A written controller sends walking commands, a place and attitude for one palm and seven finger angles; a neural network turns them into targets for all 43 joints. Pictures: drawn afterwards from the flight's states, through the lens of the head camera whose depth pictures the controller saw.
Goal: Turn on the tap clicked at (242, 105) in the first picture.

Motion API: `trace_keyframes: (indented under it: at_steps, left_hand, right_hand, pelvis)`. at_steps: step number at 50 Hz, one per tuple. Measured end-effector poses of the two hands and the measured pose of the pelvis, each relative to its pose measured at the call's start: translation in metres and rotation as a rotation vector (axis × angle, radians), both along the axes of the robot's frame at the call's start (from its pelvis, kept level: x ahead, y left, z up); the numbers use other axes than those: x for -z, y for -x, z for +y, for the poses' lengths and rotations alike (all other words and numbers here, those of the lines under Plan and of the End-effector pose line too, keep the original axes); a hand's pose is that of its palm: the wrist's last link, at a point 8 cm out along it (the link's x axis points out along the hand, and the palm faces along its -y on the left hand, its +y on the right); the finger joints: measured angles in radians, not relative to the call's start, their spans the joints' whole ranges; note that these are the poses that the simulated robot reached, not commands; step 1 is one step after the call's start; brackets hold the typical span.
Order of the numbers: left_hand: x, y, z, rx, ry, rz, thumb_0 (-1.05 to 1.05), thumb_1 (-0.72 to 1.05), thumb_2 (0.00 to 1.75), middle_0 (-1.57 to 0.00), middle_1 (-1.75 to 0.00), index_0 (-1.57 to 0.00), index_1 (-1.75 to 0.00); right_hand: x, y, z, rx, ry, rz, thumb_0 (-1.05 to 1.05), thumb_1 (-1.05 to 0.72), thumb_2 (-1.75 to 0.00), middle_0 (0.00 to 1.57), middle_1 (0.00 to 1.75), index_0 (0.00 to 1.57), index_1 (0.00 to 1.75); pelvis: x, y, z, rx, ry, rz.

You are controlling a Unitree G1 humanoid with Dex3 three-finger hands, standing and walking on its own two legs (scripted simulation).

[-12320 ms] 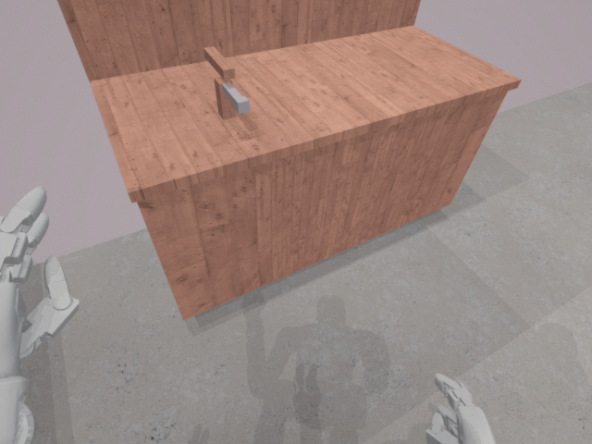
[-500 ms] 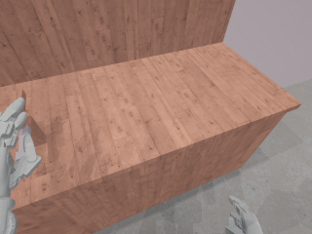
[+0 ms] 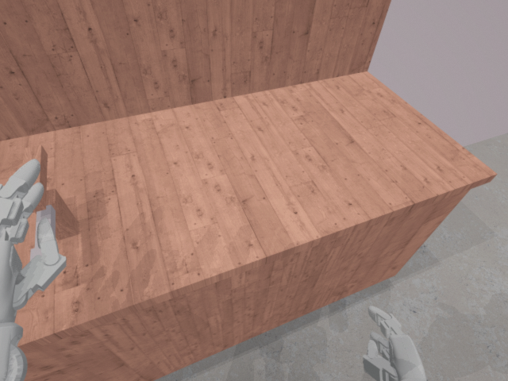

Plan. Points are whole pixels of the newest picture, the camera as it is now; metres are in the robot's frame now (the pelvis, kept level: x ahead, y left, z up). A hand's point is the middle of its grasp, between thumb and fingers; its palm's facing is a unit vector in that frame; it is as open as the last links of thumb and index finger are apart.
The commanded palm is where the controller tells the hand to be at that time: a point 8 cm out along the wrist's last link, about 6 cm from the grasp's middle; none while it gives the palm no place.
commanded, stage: shuffle to correct the standing spot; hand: left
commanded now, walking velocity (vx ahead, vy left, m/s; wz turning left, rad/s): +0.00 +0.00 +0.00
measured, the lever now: (44, 257) +0.27 +0.35 +0.03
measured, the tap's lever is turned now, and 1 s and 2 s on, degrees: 0 0 0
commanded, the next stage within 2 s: come to a stop and stand still in 0.46 s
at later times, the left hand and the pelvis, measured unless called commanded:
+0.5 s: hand (32, 297) +0.17 +0.25 +0.16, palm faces +0.37 -0.82 -0.43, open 7.4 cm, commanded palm +0.12 +0.29 +0.17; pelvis -0.03 +0.01 -0.01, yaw +3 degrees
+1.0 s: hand out of the picture +0.15 +0.28 +0.17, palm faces +0.46 -0.74 -0.49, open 7.4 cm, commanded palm +0.08 +0.30 +0.17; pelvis -0.06 +0.00 -0.01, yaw +5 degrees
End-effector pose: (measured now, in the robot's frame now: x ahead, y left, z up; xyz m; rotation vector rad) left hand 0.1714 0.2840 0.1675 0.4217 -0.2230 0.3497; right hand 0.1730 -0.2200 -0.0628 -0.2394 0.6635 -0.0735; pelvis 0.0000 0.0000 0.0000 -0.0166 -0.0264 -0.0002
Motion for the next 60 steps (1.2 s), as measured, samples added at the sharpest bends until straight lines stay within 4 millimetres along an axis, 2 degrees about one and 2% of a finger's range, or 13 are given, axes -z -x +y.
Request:
trace_keyframes:
  at_steps: [14,26,31,35,42,48,49,51,53,54,56,60]
  left_hand:
    - [0.001,0.003,0.006,0.003,-0.005,-0.003,0.02,0.9,0.9,-0.21,-0.31,-0.21,-0.3]
    - [-0.005,0.047,0.007,-0.002,-0.087,0.001,0.02,0.89,0.9,-0.21,-0.31,-0.21,-0.3]
    - [-0.004,0.064,0.007,-0.012,-0.086,-0.037,0.02,0.89,0.9,-0.21,-0.31,-0.21,-0.3]
    - [-0.001,0.069,0.012,-0.021,-0.067,-0.049,0.02,0.89,0.9,-0.21,-0.31,-0.21,-0.3]
    - [-0.006,0.068,0.023,-0.048,-0.056,-0.073,0.02,0.89,0.9,-0.21,-0.31,-0.21,-0.3]
    - [-0.006,0.067,0.018,-0.055,-0.068,-0.061,0.02,0.89,0.9,-0.21,-0.31,-0.21,-0.3]
    - [-0.011,0.064,0.021,-0.049,-0.139,-0.063,0.02,0.89,0.9,-0.21,-0.31,-0.21,-0.3]
    - [-0.034,0.057,0.04,-0.071,-0.266,-0.148,0.02,0.89,0.9,-0.21,-0.31,-0.21,-0.3]
    - [-0.05,0.051,0.06,-0.128,-0.271,-0.221,0.02,0.89,0.9,-0.22,-0.31,-0.22,-0.3]
    - [-0.052,0.048,0.067,-0.151,-0.247,-0.23,0.02,0.89,0.9,-0.21,-0.31,-0.22,-0.3]
    - [-0.044,0.043,0.066,-0.158,-0.18,-0.198,0.01,0.89,0.9,-0.21,-0.31,-0.21,-0.3]
    - [0.001,0.036,0.029,-0.047,-0.063,-0.021,0.01,0.9,0.9,-0.19,-0.3,-0.2,-0.3]
  right_hand:
    - [0.006,0.005,0.012,-0.027,0.006,0.038,0.01,-0.9,-0.9,0.2,0.3,0.2,0.3]
    - [0.019,0.016,0.017,-0.07,0.017,0.064,0.01,-0.9,-0.9,0.2,0.3,0.2,0.3]
    - [0.024,0.028,0.016,-0.075,0.026,0.061,0.01,-0.9,-0.9,0.2,0.3,0.2,0.3]
    - [0.023,0.045,0.015,-0.05,0.036,0.072,0.01,-0.9,-0.9,0.2,0.3,0.2,0.3]
    - [0.014,0.071,0.017,-0.003,0.026,0.066,0.01,-0.9,-0.9,0.2,0.3,0.2,0.3]
    - [0.02,0.072,0.017,-0.015,-0.012,0.072,0.01,-0.9,-0.9,0.2,0.3,0.2,0.3]
    - [0.022,0.071,0.017,-0.04,0.002,0.073,0.01,-0.9,-0.9,0.2,0.3,0.2,0.3]
    - [0.03,0.07,0.018,-0.096,0.021,0.104,0.01,-0.9,-0.9,0.2,0.3,0.2,0.29]
    - [0.033,0.069,0.018,-0.113,0.016,0.128,0.01,-0.9,-0.9,0.2,0.3,0.2,0.3]
    - [0.032,0.068,0.017,-0.104,0.001,0.123,0.01,-0.9,-0.9,0.2,0.3,0.2,0.3]
    - [0.03,0.066,0.016,-0.074,-0.036,0.094,0.01,-0.9,-0.9,0.2,0.3,0.2,0.3]
    - [0.025,0.06,0.016,-0.027,-0.072,0.043,0.01,-0.9,-0.9,0.2,0.3,0.2,0.3]
  pelvis:
    - [0.001,0.007,0.006,-0.028,0.002,0.018]
    - [0.01,0.035,0.005,-0.046,0.007,0.042]
    - [0.016,0.05,0.006,-0.049,0.012,0.047]
    - [0.016,0.058,0.009,-0.044,0.014,0.038]
    - [0.009,0.059,0.012,-0.045,0.017,0.002]
    - [0.01,0.055,0.008,-0.067,0.011,-0.012]
    - [0.012,0.055,0.006,-0.07,0.009,-0.012]
    - [0.015,0.059,0.001,-0.088,0.011,-0.02]
    - [0.014,0.061,-0.002,-0.075,0.006,-0.02]
    - [0.014,0.06,-0.001,-0.064,0.005,-0.017]
    - [0.012,0.056,0.003,-0.045,0.001,-0.014]
    - [0.009,0.043,0.013,-0.023,-0.004,-0.011]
